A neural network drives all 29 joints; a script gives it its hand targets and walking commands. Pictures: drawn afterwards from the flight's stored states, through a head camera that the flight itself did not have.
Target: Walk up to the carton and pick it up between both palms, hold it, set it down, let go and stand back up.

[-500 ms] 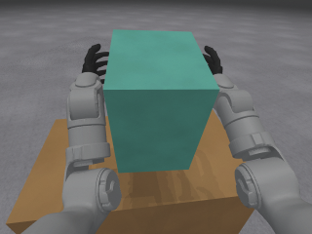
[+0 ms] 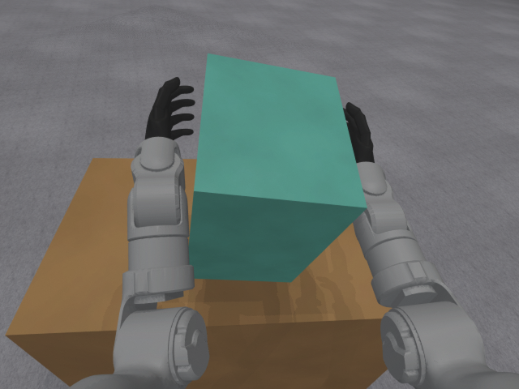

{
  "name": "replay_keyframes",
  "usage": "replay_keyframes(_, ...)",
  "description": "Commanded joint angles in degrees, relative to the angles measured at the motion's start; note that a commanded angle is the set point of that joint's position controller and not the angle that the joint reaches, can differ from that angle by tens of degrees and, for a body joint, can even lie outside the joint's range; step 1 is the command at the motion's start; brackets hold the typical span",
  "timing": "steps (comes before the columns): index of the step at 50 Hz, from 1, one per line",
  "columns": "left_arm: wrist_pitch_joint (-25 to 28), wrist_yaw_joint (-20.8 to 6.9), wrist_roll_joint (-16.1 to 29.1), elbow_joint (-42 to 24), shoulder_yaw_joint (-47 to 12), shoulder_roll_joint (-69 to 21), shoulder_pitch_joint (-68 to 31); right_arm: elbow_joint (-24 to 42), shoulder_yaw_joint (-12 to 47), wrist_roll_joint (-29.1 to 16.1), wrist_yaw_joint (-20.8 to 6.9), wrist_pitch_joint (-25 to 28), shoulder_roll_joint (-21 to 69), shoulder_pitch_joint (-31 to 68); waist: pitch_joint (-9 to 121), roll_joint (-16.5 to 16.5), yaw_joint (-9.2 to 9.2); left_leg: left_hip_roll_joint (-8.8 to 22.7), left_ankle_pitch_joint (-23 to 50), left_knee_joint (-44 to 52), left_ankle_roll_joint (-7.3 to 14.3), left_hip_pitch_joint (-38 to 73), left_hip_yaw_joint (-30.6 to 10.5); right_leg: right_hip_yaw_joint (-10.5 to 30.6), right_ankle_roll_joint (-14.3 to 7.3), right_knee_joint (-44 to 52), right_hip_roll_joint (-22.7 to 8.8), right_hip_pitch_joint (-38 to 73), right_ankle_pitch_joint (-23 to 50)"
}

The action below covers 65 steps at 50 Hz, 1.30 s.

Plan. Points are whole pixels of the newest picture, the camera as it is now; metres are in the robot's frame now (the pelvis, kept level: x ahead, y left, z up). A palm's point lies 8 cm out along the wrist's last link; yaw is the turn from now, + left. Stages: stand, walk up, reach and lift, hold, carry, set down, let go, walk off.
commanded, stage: set down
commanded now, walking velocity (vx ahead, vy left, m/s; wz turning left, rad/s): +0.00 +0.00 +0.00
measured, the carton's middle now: (255, 184) +0.39 +0.02 +0.13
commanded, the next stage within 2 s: none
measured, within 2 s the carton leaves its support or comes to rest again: neither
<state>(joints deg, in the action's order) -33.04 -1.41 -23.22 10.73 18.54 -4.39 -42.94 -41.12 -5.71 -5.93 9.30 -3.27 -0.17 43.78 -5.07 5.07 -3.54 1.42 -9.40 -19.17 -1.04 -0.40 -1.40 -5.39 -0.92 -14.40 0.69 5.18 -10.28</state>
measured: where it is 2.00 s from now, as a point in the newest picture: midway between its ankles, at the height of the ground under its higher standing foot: outside the picture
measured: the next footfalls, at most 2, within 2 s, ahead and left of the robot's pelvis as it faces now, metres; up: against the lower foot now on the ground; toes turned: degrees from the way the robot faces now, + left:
none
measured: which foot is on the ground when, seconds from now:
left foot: down 0.00-1.00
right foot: down 0.00-1.00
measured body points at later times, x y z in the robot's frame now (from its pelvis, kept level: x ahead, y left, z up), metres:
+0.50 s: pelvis +0.00 -0.01 +0.00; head -0.03 +0.02 +0.45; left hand +0.40 +0.15 +0.20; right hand +0.41 -0.13 +0.18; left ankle +0.02 +0.13 -0.75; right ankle -0.01 -0.10 -0.75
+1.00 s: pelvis +0.00 -0.02 +0.00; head -0.01 +0.00 +0.45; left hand +0.40 +0.15 +0.16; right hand +0.43 -0.13 +0.16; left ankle +0.02 +0.13 -0.75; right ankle -0.01 -0.10 -0.75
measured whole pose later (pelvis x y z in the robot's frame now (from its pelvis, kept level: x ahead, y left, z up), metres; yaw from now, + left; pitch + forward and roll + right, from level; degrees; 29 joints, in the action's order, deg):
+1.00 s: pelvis +0.00 -0.02 +0.00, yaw -1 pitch -4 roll +0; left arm -21.3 1.9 -22.4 27.0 25.2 -6.8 -42.7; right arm -56.0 -14.3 4.1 5.3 2.3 0.2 48.3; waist -1.2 2.3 2.3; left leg 2.7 -7.5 -16.1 -2.4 -4.8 -0.6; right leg -4.7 -2.3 -15.0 1.8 -1.3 -10.0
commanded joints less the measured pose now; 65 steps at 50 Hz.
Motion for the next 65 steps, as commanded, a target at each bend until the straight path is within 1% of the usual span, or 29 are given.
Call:
replay_keyframes(1, 0.4, -6.6, 7.8, -0.9, -24.0, -26.1, -27.6, 17.3, 15.6, -0.9, -4.7, 5.7, 20.8, 46.3, 26.0, -6.7, -0.02, -2.5, 22.0, -1.6, -0.1, 10.3, 4.2, -3.0, 2.6, -0.4, 1.3, 1.4, 16.3)
replay_keyframes(6, -0.9, -6.5, 6.3, 1.1, -20.8, -25.3, -25.7, 13.7, 13.9, -0.7, -5.4, 4.2, 20.2, 44.8, 23.1, -5.8, 1.06, -2.4, 19.0, -0.2, 0.5, 8.8, 4.6, -2.7, 2.8, -0.2, 1.2, 0.6, 13.8)
replay_keyframes(7, -0.8, -6.7, 6.4, 1.9, -20.3, -25.7, -25.4, 15.3, 14.2, -1.0, -5.4, 4.3, 20.5, 46.0, 24.3, -6.0, 2.05, -2.3, 20.3, -0.7, 0.1, 9.1, 4.5, -3.3, 2.9, -0.7, 1.5, 1.1, 14.7)
replay_keyframes(8, -0.6, -6.8, 6.3, 2.4, -19.9, -25.9, -25.3, 15.0, 14.1, -1.0, -5.4, 4.2, 20.3, 46.2, 24.4, -6.0, 2.12, -2.3, 21.1, -1.0, -0.1, 9.4, 4.5, -3.4, 2.9, -0.7, 1.7, 1.0, 15.1)
replay_keyframes(10, -0.2, -7.0, 5.9, 3.7, -18.9, -25.9, -25.1, 13.2, 13.3, -0.4, -5.5, 4.0, 20.0, 45.6, 22.9, -5.6, 1.97, -2.3, 20.7, -0.7, -0.2, 9.6, 4.6, -3.5, 2.9, -0.3, 1.9, 0.2, 14.0)
replay_keyframes(13, 0.3, -7.3, 5.4, 5.3, -17.8, -25.8, -25.0, 10.2, 10.7, 1.4, -5.9, 3.8, 19.5, 43.7, 20.0, -5.0, 1.28, -2.1, 17.4, 0.4, -0.2, 8.5, 4.8, -3.5, 2.8, 0.4, 1.8, -1.3, 11.0)
replay_keyframes(15, 0.9, -7.4, 5.4, 6.1, -17.6, -26.0, -25.4, 8.9, 9.0, 2.6, -6.3, 4.0, 19.3, 42.9, 19.1, -5.1, 0.83, -2.0, 15.9, 0.9, -0.4, 8.0, 4.9, -3.7, 2.8, 0.7, 1.6, -2.1, 9.4)
replay_keyframes(18, 2.1, -7.2, 5.8, 6.9, -17.9, -26.5, -26.2, 8.1, 7.4, 4.0, -6.7, 4.9, 19.5, 43.1, 20.2, -5.6, 0.59, -2.0, 15.9, 0.9, -0.7, 8.1, 5.0, -3.9, 2.8, 0.7, 1.6, -2.8, 9.0)
replay_keyframes(23, 4.8, -6.0, 6.7, 8.0, -19.0, -27.8, -26.9, 7.8, 6.7, 5.3, -7.4, 6.8, 19.9, 44.4, 23.8, -6.4, 1.30, -1.8, 18.6, 0.0, -1.3, 9.4, 4.9, -4.2, 2.6, 0.5, 1.7, -3.6, 10.3)
replay_keyframes(29, 7.5, -4.5, 6.8, 10.0, -17.9, -28.2, -27.5, 5.9, 7.4, 6.0, -8.3, 8.1, 21.3, 45.6, 26.3, -5.7, 3.64, -1.8, 19.0, 0.1, -0.7, 8.0, 5.2, -3.4, 2.9, 0.1, 1.5, -3.0, 12.3)
replay_keyframes(34, 8.9, -4.0, 5.9, 12.3, -15.2, -27.7, -27.4, 2.8, 6.9, 6.9, -8.9, 8.3, 22.3, 45.2, 25.8, -4.4, 5.26, -2.1, 17.0, 1.2, 0.2, 5.0, 5.8, -2.3, 3.3, 0.0, 1.1, -1.6, 13.3)
replay_keyframes(36, 9.5, -3.9, 5.7, 12.9, -14.5, -27.7, -27.5, 1.4, 6.5, 7.2, -9.0, 8.3, 22.6, 44.8, 25.7, -4.4, 5.51, -2.1, 16.8, 1.4, 0.3, 4.4, 6.0, -2.0, 3.4, -0.2, 0.9, -1.1, 14.2)
replay_keyframes(40, 10.8, -3.8, 5.4, 13.9, -13.4, -27.8, -27.6, -0.6, 5.5, 8.3, -9.2, 8.7, 23.2, 43.9, 25.9, -4.0, 5.53, -2.2, 16.7, 1.7, 0.3, 3.4, 6.3, -1.5, 3.7, -0.4, 0.8, -0.3, 16.4)
replay_keyframes(44, 12.4, -3.5, 5.3, 15.1, -13.2, -28.3, -27.7, -2.2, 4.2, 9.4, -9.5, 9.4, 23.4, 43.4, 26.2, -4.2, 5.43, -2.2, 17.0, 1.7, 0.1, 2.9, 6.4, -1.3, 3.7, -0.5, 0.7, -0.3, 17.5)
replay_keyframes(50, 14.7, -2.4, 5.5, 15.7, -14.0, -29.7, -27.9, -4.5, 2.7, 10.7, -10.2, 10.6, 23.4, 42.7, 27.9, -5.1, 5.41, -1.8, 20.2, 0.9, -0.9, 4.3, 6.2, -1.7, 3.1, -0.5, 1.1, -2.1, 18.3)
replay_keyframes(58, 16.8, -0.1, 5.2, 17.1, -13.6, -31.0, -27.7, -7.1, 1.4, 11.6, -11.7, 11.7, 23.1, 42.9, 29.9, -5.8, 6.92, -0.9, 23.6, -0.1, -1.3, 5.7, 6.1, -1.6, 2.0, 0.0, 1.7, -5.5, 16.8)
replay_keyframes(65, 18.2, 1.3, 4.6, 18.4, -11.9, -31.4, -28.1, -9.3, -0.3, 13.0, -12.9, 11.8, 23.6, 42.8, 31.5, -5.5, 7.86, -0.7, 23.8, -0.1, -1.1, 4.4, 6.5, -0.9, 1.7, -0.1, 1.5, -6.4, 17.2)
